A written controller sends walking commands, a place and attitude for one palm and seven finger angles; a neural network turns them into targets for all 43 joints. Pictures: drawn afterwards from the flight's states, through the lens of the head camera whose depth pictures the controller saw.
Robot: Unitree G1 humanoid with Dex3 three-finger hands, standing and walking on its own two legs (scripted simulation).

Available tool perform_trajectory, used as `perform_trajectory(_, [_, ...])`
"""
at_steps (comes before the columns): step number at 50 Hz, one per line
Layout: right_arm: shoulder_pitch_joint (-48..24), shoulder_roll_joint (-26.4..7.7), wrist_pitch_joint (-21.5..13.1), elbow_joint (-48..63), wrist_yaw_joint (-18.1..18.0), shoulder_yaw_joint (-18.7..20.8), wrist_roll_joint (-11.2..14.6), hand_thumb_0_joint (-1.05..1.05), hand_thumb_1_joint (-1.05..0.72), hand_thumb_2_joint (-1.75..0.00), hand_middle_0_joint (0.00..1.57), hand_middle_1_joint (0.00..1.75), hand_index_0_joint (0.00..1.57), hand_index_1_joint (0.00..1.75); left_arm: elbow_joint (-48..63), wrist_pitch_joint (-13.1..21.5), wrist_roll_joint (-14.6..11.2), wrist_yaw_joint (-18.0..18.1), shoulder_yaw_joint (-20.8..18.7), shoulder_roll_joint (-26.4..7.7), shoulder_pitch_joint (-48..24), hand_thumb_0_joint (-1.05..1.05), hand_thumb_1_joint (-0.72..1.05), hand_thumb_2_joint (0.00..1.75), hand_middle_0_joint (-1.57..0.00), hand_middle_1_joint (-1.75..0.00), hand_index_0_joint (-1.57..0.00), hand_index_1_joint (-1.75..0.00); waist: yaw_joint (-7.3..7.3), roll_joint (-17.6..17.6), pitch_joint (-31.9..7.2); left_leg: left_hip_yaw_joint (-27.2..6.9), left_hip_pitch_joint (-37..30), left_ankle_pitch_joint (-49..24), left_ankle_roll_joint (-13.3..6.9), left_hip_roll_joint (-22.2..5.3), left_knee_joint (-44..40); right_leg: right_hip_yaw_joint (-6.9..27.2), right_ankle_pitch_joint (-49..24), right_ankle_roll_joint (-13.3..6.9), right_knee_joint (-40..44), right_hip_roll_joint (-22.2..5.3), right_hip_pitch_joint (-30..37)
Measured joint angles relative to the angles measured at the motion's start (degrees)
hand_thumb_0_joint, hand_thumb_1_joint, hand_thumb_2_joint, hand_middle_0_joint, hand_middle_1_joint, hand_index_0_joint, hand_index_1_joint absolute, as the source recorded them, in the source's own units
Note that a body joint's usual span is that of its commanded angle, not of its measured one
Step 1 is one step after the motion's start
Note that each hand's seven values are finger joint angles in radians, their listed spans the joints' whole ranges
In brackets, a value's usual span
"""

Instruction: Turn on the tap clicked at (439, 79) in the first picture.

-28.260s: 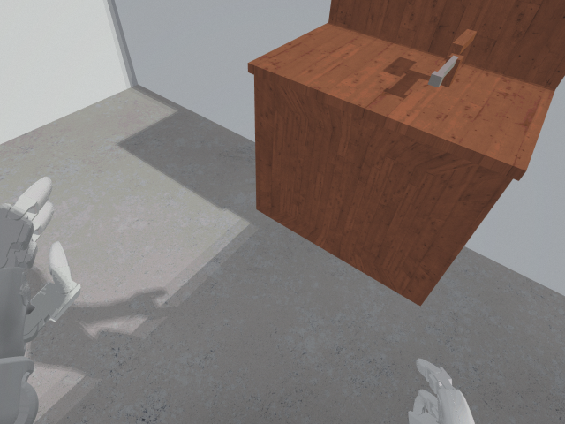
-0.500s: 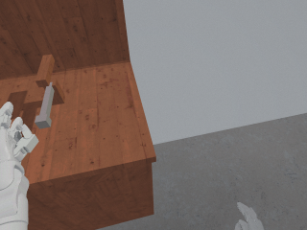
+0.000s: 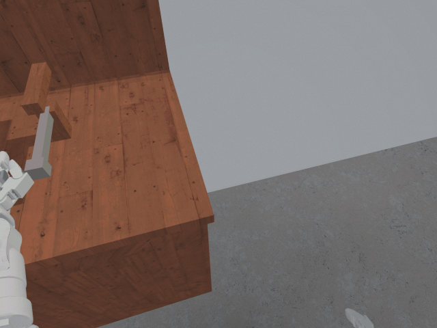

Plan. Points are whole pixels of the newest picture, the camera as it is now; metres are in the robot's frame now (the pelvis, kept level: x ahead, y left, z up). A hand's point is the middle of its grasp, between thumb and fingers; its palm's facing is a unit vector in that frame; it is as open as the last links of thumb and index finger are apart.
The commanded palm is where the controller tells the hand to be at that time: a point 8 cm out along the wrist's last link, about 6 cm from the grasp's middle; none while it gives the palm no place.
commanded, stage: reach beside the lever's end, fingers flat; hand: left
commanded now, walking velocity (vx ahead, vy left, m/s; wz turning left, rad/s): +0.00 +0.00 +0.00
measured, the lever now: (38, 168) +0.35 +0.34 +0.10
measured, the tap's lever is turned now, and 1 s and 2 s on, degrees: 0 4 30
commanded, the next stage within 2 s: push the lever round in 0.24 s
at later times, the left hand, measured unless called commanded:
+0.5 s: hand (25, 182) +0.32 +0.35 +0.10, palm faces +0.54 -0.84 -0.08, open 7.8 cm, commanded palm +0.28 +0.38 +0.10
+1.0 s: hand (41, 183) +0.33 +0.33 +0.09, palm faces +0.55 -0.83 -0.09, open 7.7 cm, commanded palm +0.29 +0.36 +0.10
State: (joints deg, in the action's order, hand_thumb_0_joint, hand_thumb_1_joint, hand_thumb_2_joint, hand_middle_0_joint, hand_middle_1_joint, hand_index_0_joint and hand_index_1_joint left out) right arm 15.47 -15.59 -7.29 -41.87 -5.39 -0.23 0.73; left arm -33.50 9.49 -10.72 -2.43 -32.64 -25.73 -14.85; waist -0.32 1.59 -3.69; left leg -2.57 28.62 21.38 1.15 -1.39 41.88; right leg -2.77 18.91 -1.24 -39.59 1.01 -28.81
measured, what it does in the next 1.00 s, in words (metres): stands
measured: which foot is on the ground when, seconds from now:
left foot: down 0.00-1.00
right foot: down 0.00-1.00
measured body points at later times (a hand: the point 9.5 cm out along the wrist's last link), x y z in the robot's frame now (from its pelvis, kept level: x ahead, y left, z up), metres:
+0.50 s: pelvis +0.01 +0.01 +0.00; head +0.05 +0.01 +0.45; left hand +0.29 +0.39 +0.10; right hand +0.16 -0.23 -0.10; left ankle -0.01 +0.13 -0.72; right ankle +0.01 -0.11 -0.72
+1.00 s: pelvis +0.01 +0.00 +0.00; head +0.04 -0.01 +0.45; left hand +0.29 +0.37 +0.10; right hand +0.14 -0.25 -0.11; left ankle -0.01 +0.13 -0.72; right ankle +0.01 -0.11 -0.72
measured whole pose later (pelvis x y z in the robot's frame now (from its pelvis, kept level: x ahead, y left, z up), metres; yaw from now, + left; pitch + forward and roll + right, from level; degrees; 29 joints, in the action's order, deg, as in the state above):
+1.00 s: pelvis +0.01 +0.00 +0.00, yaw +1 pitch +7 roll -1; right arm 14.2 -14.5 -6.6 -41.7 -5.8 -0.4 0.7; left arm -24.6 7.7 -10.1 2.0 -28.0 -19.9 -10.2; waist 0.9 1.8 -3.7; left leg -3.2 26.4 21.8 1.2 -1.2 41.3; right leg -3.4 19.7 -1.3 -39.0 0.8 -26.3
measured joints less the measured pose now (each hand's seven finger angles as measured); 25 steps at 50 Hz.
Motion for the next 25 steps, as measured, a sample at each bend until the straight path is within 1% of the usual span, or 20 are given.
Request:
perform_trajectory(6, [1.62,-0.05,0.8,0.85,0.76,0.46,0.15,0.01,-0.91,-0.9,0.21,0.3,0.2,0.3,2.09,0.97,-0.47,-0.28,-0.54,0.68,3.39,0.01,0.9,0.9,-0.15,-0.15,-0.15,-0.15,-0.21,0.1,-0.74,0.68,-0.35,0.75,-0.39,-0.06,0.07,0.68,0.35,0.38,0.22,0.07,0.26])
perform_trajectory(13, [1.64,0.46,0.77,1.19,0.94,0.61,0.09,0.01,-0.91,-0.9,0.21,0.3,0.2,0.3,8.34,1.17,-1.32,0.51,0.71,3.49,8.09,0.01,0.9,0.9,-0.15,-0.15,-0.15,-0.15,0.55,0.2,-1.15,0.79,-1.45,1.34,-0.79,0.29,0.04,0.8,0.83,0.85,0.53,-0.28,1.53])
perform_trajectory(17, [0.33,0.94,0.44,1.27,0.64,0.22,0.07,0.01,-0.91,-0.9,0.21,0.3,0.2,0.3,9.55,0.27,-1.25,1.23,1.57,4.28,8.03,0.01,0.9,0.9,-0.15,-0.15,-0.15,-0.15,1.02,0.07,-0.87,0.43,-1.71,1.4,-0.88,0.64,0.18,0.45,1.06,0.97,0.43,-0.62,1.99])
perform_trajectory(25, [-2.35,1.52,-0.22,1.95,-0.05,-0.52,0.03,0.01,-0.91,-0.9,0.21,0.3,0.2,0.3,9.51,-1.58,-0.42,1.9,3.19,4.35,5.12,0.01,0.9,0.9,-0.15,-0.15,-0.15,-0.15,1.65,0.05,-0.42,-0.19,-1.53,1.23,-0.83,0.9,0.34,-0.16,1.04,0.95,0.45,-0.87,2.15])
